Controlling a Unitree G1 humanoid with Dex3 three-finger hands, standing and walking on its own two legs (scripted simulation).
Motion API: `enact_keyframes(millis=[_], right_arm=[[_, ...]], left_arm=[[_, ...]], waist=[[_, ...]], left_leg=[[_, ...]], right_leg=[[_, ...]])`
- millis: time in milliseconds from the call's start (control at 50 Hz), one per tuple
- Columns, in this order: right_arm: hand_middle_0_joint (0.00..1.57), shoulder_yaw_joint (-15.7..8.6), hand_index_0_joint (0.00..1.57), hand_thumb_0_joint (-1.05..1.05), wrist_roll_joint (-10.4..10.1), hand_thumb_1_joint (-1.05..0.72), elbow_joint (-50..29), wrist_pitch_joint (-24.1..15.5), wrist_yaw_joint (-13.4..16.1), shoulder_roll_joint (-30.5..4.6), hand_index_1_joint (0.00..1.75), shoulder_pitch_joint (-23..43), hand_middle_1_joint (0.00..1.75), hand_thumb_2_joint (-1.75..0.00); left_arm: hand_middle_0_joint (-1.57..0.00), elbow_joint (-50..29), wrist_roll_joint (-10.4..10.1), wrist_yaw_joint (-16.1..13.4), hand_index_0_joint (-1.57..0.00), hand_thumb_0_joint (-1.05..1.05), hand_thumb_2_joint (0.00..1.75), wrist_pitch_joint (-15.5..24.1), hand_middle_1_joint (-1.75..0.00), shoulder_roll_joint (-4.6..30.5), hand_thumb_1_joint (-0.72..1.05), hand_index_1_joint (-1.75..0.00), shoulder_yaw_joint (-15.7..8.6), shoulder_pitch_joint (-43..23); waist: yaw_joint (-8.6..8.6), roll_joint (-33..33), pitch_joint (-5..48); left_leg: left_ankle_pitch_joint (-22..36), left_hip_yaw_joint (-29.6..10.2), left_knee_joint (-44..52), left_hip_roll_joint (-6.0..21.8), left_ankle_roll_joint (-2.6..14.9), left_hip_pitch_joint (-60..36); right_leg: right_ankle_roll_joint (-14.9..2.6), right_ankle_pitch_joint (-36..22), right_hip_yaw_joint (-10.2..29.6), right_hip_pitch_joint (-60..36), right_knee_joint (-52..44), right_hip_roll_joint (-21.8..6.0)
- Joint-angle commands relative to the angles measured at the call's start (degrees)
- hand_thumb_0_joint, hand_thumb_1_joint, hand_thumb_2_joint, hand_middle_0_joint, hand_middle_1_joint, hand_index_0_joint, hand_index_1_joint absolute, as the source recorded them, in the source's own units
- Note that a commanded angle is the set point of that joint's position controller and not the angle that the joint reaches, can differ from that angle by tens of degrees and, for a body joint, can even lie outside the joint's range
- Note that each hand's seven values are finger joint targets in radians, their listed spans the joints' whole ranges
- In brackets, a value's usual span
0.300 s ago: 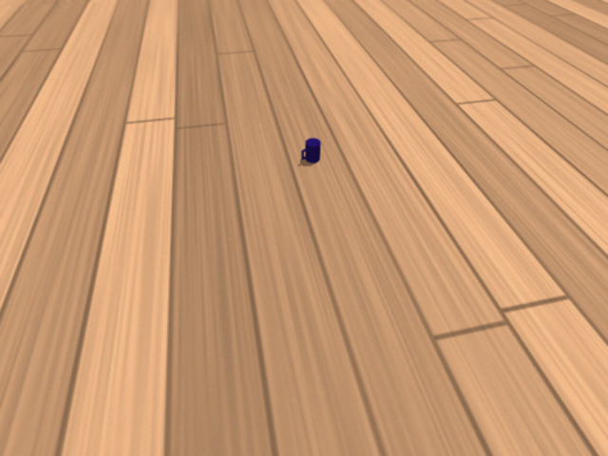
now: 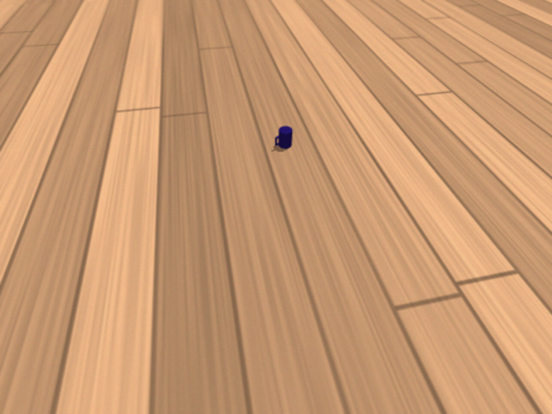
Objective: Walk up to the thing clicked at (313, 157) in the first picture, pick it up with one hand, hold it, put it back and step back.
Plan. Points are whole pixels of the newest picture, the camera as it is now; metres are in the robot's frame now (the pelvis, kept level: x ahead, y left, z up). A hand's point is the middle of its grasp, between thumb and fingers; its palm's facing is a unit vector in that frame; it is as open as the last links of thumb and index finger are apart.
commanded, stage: stand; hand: left
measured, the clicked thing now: (283, 138) +1.74 -0.01 -0.73
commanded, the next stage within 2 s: walk up in 0.82 s
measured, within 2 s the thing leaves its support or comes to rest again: neither
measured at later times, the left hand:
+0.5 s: hand out of the picture +0.08 +0.25 -0.16, palm faces -0.04 -0.94 -0.33, open 7.3 cm
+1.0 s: hand out of the picture +0.10 +0.26 -0.15, palm faces -0.11 -0.93 -0.36, open 7.4 cm
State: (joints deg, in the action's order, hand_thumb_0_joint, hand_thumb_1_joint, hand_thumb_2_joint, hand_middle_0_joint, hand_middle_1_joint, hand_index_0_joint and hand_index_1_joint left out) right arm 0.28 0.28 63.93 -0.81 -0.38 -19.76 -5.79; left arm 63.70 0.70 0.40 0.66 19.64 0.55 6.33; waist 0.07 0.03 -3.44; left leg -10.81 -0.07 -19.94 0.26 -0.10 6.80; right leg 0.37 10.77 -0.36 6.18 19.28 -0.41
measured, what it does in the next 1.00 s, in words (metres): lifts its right foot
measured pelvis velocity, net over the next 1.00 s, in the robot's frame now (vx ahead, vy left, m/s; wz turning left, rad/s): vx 0.02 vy -0.02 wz -0.06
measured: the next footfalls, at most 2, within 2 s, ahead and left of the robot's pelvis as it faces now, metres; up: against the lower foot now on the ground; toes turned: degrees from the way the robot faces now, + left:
right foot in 1.14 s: +0.18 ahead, -0.21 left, +0.00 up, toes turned -10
left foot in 1.56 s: +0.42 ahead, +0.04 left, +0.00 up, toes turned +0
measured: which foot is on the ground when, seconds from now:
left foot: down 0.00-1.00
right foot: down 0.00-0.88, up 0.90-1.00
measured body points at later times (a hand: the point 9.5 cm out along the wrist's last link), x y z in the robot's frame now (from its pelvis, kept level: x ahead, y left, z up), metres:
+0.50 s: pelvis +0.00 +0.00 +0.00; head +0.01 +0.00 +0.45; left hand +0.08 +0.30 -0.13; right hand +0.08 -0.30 -0.13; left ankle +0.00 +0.12 -0.75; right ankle +0.00 -0.12 -0.75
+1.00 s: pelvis +0.02 -0.02 -0.01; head +0.02 -0.02 +0.44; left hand +0.11 +0.31 -0.12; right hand +0.07 -0.34 -0.12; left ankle +0.00 +0.12 -0.75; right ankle +0.03 -0.15 -0.71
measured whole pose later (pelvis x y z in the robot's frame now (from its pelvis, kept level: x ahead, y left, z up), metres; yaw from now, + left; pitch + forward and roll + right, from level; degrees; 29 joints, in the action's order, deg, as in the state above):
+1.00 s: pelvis +0.02 -0.02 -0.01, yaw -4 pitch -1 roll +1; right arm -4.3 2.2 57.8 -4.3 -3.0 -22.2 -12.4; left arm 59.3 2.4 4.9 0.3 24.1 -3.4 11.5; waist 0.7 -1.1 -1.2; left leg -15.6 3.3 -22.3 1.2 2.3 6.0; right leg -1.0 24.4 1.2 21.5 45.7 -2.1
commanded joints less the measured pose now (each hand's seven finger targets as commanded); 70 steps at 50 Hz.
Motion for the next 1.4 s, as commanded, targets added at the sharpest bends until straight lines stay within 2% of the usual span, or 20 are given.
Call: enact_keyframes(millis=[0, 780, 800, 820, 840, 860, 880, 900, 920, 960, 1040, 1080, 1100, 1120, 1140, 1160, 1180, 1240, 1300, 1380], right_arm=[[0.20, -2.56, 0.20, 0.00, 0.18, -0.90, -3.14, -0.98, 0.81, -11.82, 0.30, 2.01, 0.30, -0.90], [0.20, -2.50, 0.20, 0.00, 0.15, -0.90, -3.14, -1.05, 0.93, -12.28, 0.30, 1.72, 0.30, -0.90], [0.20, -6.74, 0.20, 0.00, 1.65, -0.90, -6.79, -2.57, -0.37, -18.89, 0.30, -2.55, 0.30, -0.90], [0.20, -7.65, 0.20, 0.00, 2.20, -0.90, -5.94, -2.79, -1.01, -19.66, 0.30, -3.45, 0.30, -0.90], [0.20, -8.24, 0.20, 0.00, 2.14, -0.90, -6.06, -2.88, -1.28, -19.74, 0.30, -5.64, 0.30, -0.90], [0.20, -9.04, 0.20, 0.00, 2.17, -0.90, -6.25, -3.16, -1.32, -20.41, 0.30, -8.05, 0.30, -0.90], [0.20, -9.77, 0.20, 0.00, 2.27, -0.90, -6.78, -3.73, -1.39, -21.61, 0.30, -9.32, 0.30, -0.90], [0.20, -9.88, 0.20, 0.00, 2.02, -0.90, -8.18, -4.36, -1.21, -21.73, 0.30, -8.22, 0.30, -0.90], [0.20, -9.43, 0.20, 0.00, 1.87, -0.90, -9.05, -4.62, -1.27, -20.52, 0.30, -7.33, 0.30, -0.90], [0.20, -9.56, 0.20, 0.00, 2.15, -0.90, -11.52, -4.65, -1.64, -20.93, 0.30, -2.70, 0.30, -0.90], [0.20, -9.24, 0.20, 0.00, 2.55, -0.90, -13.35, -4.43, -2.53, -20.16, 0.30, 1.33, 0.30, -0.90], [0.20, -8.82, 0.20, 0.00, 2.29, -0.90, -13.83, -3.71, -2.66, -19.21, 0.30, 2.64, 0.30, -0.90], [0.20, -8.05, 0.20, 0.00, 2.65, -0.90, -14.07, -3.37, -2.58, -16.86, 0.30, 1.83, 0.30, -0.90], [0.20, -6.29, 0.20, 0.00, 2.47, -0.90, -14.56, -3.24, -2.72, -12.12, 0.30, -0.94, 0.30, -0.90], [0.20, -5.19, 0.20, 0.00, 1.13, -0.90, -16.78, -3.21, -2.84, -10.37, 0.30, -0.02, 0.30, -0.90], [0.20, -6.90, 0.20, 0.00, 1.34, -0.90, -16.47, -2.80, -2.49, -16.40, 0.30, 2.02, 0.30, -0.90], [0.20, -7.58, 0.20, 0.00, 0.93, -0.90, -14.75, -2.86, -2.66, -18.87, 0.30, -0.53, 0.30, -0.90], [0.20, -7.39, 0.20, 0.00, 0.40, -0.90, -11.28, -2.81, -3.54, -18.41, 0.30, -6.92, 0.30, -0.90], [0.20, -8.02, 0.20, 0.00, 0.93, -0.90, -12.01, -2.19, -4.91, -17.49, 0.30, -7.53, 0.30, -0.90], [0.20, -8.05, 0.20, 0.00, 1.46, -0.90, -15.44, -2.31, -5.75, -16.20, 0.30, -2.51, 0.30, -0.90]], left_arm=[[-0.20, -3.51, -0.18, -0.94, -0.20, 0.00, 0.90, 1.37, -0.30, 11.99, 0.90, -0.30, -2.54, -2.29], [-0.20, -3.64, -0.12, -0.99, -0.20, 0.00, 0.90, 1.30, -0.30, 12.56, 0.90, -0.30, -2.50, -1.46], [-0.20, -7.42, 1.32, 1.14, -0.20, 0.00, 0.90, 1.90, -0.30, 18.79, 0.90, -0.30, -6.99, 1.98], [-0.20, -7.31, 1.87, 1.93, -0.20, 0.00, 0.90, 1.71, -0.30, 18.13, 0.90, -0.30, -7.10, 0.51], [-0.20, -9.55, 2.01, 2.67, -0.20, 0.00, 0.90, 1.77, -0.30, 16.23, 0.90, -0.30, -6.94, -4.45], [-0.20, -11.28, 1.84, 3.12, -0.20, 0.00, 0.90, 1.66, -0.30, 14.06, 0.90, -0.30, -6.63, -7.09], [-0.20, -12.69, 1.96, 3.17, -0.20, 0.00, 0.90, 1.97, -0.30, 13.54, 0.90, -0.30, -6.47, -8.72], [-0.20, -13.40, 1.75, 3.30, -0.20, 0.00, 0.90, 2.40, -0.30, 14.99, 0.90, -0.30, -6.58, -8.50], [-0.20, -12.95, 1.59, 3.88, -0.20, 0.00, 0.90, 2.61, -0.30, 16.32, 0.90, -0.30, -6.73, -6.46], [-0.20, -12.54, 1.06, 5.09, -0.20, 0.00, 0.90, 2.23, -0.30, 15.99, 0.90, -0.30, -6.91, -0.96], [-0.20, -11.79, 1.07, 5.99, -0.20, 0.00, 0.90, 2.25, -0.30, 15.37, 0.90, -0.30, -7.78, 3.06], [-0.20, -9.64, 1.15, 5.39, -0.20, 0.00, 0.90, 2.60, -0.30, 15.49, 0.90, -0.30, -8.36, 9.89], [-0.20, -7.51, 1.44, 4.60, -0.20, 0.00, 0.90, 3.07, -0.30, 17.91, 0.90, -0.30, -9.45, 16.08], [-0.20, -6.70, 1.84, 3.34, -0.20, 0.00, 0.90, 3.64, -0.30, 22.26, 0.90, -0.30, -11.03, 22.63], [-0.20, -9.17, 1.90, 2.46, -0.20, 0.00, 0.90, 4.34, -0.30, 26.55, 0.90, -0.30, -11.32, 23.40], [-0.20, -11.84, 0.89, 2.65, -0.20, 0.00, 0.90, 4.36, -0.30, 27.75, 0.90, -0.30, -10.43, 15.03], [-0.20, -13.59, 0.11, 2.66, -0.20, 0.00, 0.90, 4.49, -0.30, 26.92, 0.90, -0.30, -10.31, 9.37], [-0.20, -13.95, -0.41, 2.18, -0.20, 0.00, 0.90, 4.97, -0.30, 21.61, 0.90, -0.30, -8.77, 6.23], [-0.20, -14.71, -0.41, 2.29, -0.20, 0.00, 0.90, 5.71, -0.30, 20.93, 0.90, -0.30, -8.39, 6.68], [-0.20, -16.38, -0.07, 2.33, -0.20, 0.00, 0.90, 6.19, -0.30, 22.16, 0.90, -0.30, -8.99, 7.13]], waist=[[0.05, 0.01, 4.75], [-0.05, -0.26, 5.69], [0.41, -1.50, 12.06], [1.37, 0.61, 7.15], [3.50, 3.53, 1.86], [5.16, 7.78, -2.33], [6.29, 9.94, -4.84], [5.08, 5.53, -4.56], [3.78, 2.40, -2.11], [0.88, 8.25, 0.30], [-1.89, 9.81, -0.37], [-5.41, 5.01, 1.55], [-7.93, -3.61, 4.31], [-10.92, -19.35, 6.85], [-10.77, -23.62, 5.61], [-7.32, -11.21, -0.36], [-3.79, -6.56, -2.77], [-0.25, -5.98, -2.66], [-0.05, -7.40, -3.38], [-1.35, -5.74, -2.68]], left_leg=[[7.21, -5.27, 3.17, 6.76, 1.47, -0.87], [10.36, -5.44, 3.51, 7.05, 1.49, -2.55], [-22.15, -6.09, -1.74, 6.57, 5.82, -5.25], [-32.99, -8.48, -0.82, 8.03, 7.12, -3.86], [-35.90, -13.36, 2.79, 11.00, 8.81, -3.90], [-37.61, -20.49, 8.89, 17.21, 11.94, -7.56], [-33.12, -26.85, 13.22, 24.10, 15.24, -9.33], [-31.68, -28.42, 14.35, 25.79, 15.93, -8.73], [-30.94, -24.80, 13.93, 22.70, 14.76, -8.64], [-29.89, -16.48, 14.38, 19.93, 12.85, -6.44], [-23.14, -3.64, 9.59, 13.98, 9.20, 7.57], [-24.68, 0.95, -0.36, 11.21, 7.91, 13.29], [-24.63, 3.63, -13.54, 8.13, 6.77, 20.47], [-24.65, 8.21, -34.46, 1.79, 5.02, 30.36], [-24.08, 1.60, -47.48, -3.13, 2.03, 37.89], [-18.56, -5.54, -49.30, 2.35, 1.57, 34.70], [-13.38, -6.37, -49.05, 4.83, 1.63, 34.52], [-6.49, -4.95, -41.29, 7.29, 1.55, 27.05], [-3.02, -2.26, -34.47, 7.34, 0.02, 25.68], [-1.05, -1.12, -23.26, 8.30, -0.88, 24.65]], right_leg=[[-1.79, -6.11, 5.34, -0.03, -3.54, -7.00], [-1.72, -8.96, 4.96, -0.81, -3.19, -7.26], [-3.86, 20.01, 6.30, 2.56, 2.22, -4.30], [-4.37, 29.09, 6.88, 12.10, 5.24, -4.47], [-3.92, 26.93, 5.54, 21.05, 11.02, -3.48], [-2.86, 19.34, 1.46, 30.87, 19.71, -1.37], [-2.16, 17.33, 2.88, 37.23, 27.31, -2.88], [-2.33, 16.49, 7.54, 37.34, 29.82, -5.90], [-1.83, 14.58, 7.16, 35.34, 31.21, -6.07], [-0.75, 13.81, 3.58, 30.31, 28.18, -6.51], [-0.30, 6.12, -1.64, 11.22, 18.21, -4.69], [-0.43, 0.06, -5.54, -0.69, 11.89, -2.24], [-0.52, 3.31, -5.31, -11.46, 12.81, -0.53], [-2.61, 19.14, 5.00, -20.05, 4.22, -4.44], [-7.92, 38.63, 35.89, -14.31, -11.52, -18.95], [-13.19, 48.16, 44.30, -2.06, -16.78, -24.71], [-13.60, 44.87, 39.02, 0.06, -15.26, -23.16], [-10.43, 29.43, 21.71, 6.18, -12.81, -16.66], [-11.06, 26.00, 14.26, 8.49, -13.73, -14.52], [-11.44, 22.48, 10.61, 6.46, -12.01, -14.22]])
